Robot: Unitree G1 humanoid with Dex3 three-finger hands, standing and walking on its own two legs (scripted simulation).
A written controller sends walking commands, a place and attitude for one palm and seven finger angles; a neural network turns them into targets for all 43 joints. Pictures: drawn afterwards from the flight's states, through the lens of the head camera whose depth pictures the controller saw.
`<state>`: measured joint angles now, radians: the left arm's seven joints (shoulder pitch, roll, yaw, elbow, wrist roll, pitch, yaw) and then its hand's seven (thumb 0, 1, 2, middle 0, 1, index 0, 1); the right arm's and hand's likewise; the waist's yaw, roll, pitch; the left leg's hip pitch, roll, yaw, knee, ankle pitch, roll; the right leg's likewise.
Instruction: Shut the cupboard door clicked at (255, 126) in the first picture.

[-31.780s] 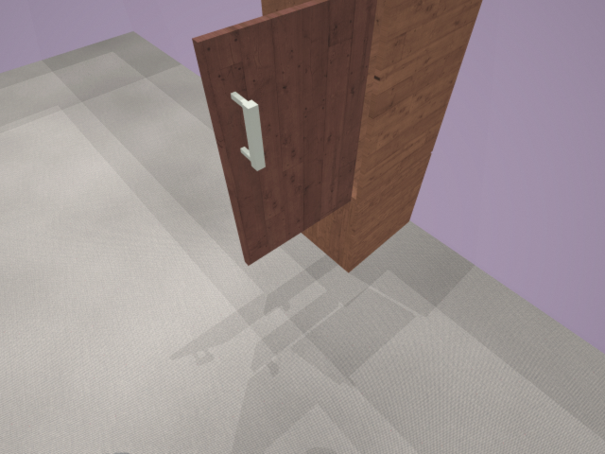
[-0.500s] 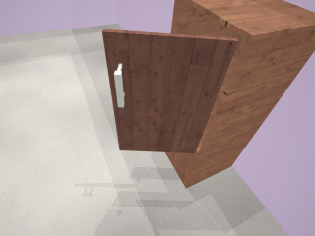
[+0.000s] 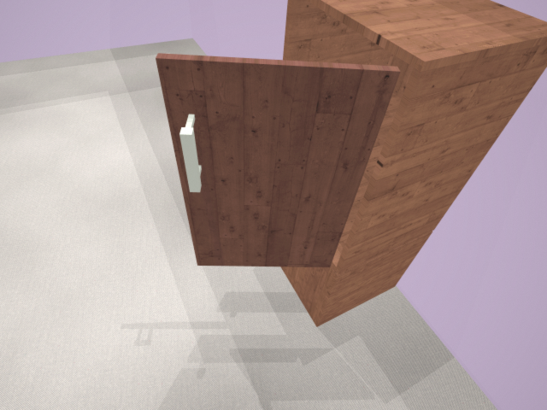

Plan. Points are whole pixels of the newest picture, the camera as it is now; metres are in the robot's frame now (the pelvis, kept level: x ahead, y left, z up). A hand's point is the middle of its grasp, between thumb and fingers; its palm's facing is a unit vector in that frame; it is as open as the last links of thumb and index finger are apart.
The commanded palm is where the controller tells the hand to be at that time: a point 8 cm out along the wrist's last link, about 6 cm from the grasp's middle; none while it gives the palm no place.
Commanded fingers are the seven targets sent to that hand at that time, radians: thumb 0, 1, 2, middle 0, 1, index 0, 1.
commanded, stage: look again from close up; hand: left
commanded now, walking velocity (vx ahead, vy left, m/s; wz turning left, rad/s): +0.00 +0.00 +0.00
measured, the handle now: (193, 154) +0.52 +0.18 +0.08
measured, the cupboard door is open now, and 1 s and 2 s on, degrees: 64 64 64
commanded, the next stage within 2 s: shuffle to correct the standing spot in 0.16 s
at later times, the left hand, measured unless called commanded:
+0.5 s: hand out of the picture +0.00 +0.15 -0.19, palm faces +0.03 -0.99 -0.15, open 7.4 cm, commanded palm none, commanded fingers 0.00 0.90 0.90 -0.20 -0.30 -0.20 -0.30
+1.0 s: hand out of the picture +0.12 +0.16 -0.18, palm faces +0.12 -0.98 -0.18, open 7.3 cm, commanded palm none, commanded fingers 0.00 0.90 0.90 -0.20 -0.30 -0.20 -0.30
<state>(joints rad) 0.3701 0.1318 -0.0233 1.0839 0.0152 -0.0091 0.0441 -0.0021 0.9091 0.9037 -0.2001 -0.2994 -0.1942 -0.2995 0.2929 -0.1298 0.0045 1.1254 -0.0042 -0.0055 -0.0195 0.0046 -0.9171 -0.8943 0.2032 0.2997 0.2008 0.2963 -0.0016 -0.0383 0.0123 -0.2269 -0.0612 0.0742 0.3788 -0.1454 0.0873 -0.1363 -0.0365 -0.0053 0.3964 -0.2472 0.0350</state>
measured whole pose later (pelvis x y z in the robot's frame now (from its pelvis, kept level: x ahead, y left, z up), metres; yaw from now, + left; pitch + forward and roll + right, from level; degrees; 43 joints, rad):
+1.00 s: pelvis +0.11 -0.01 +0.00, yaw +5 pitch -1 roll -2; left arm 0.23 0.17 0.03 1.00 0.02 0.04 0.05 0.01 0.93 0.90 -0.20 -0.30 -0.20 -0.30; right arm 0.21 -0.14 -0.01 1.04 -0.01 0.00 -0.06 0.01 -0.94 -0.89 0.20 0.30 0.20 0.30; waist 0.01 -0.03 0.14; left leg -0.13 -0.02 0.05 0.43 -0.29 0.08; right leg -0.42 -0.04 0.00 0.88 -0.38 0.02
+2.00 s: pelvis +0.11 -0.05 -0.01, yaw +4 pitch -1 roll +0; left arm 0.30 0.18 -0.01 1.02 0.01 -0.01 0.04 0.00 0.91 0.90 -0.20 -0.30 -0.19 -0.30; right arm 0.22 -0.18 -0.03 1.05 -0.02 -0.01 -0.02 0.00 -0.92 -0.89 0.20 0.30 0.20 0.30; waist 0.00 0.01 0.03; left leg -0.20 -0.01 0.05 0.53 -0.32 0.03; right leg -0.27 -0.03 -0.02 0.53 -0.24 0.01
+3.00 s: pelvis +0.10 -0.07 -0.08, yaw +6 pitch +11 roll -1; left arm 0.38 0.26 0.13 -0.11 -0.31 -0.20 -0.37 0.01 0.90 0.90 -0.70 -0.85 -0.70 -0.85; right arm 0.21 -0.18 0.03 0.50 0.05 -0.21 -0.07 0.01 -0.90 -0.89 0.21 0.30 0.21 0.30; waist 0.01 0.05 -0.09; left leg -0.73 0.01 -0.02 1.08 -0.54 -0.01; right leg -0.78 -0.02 -0.08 1.04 -0.46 -0.03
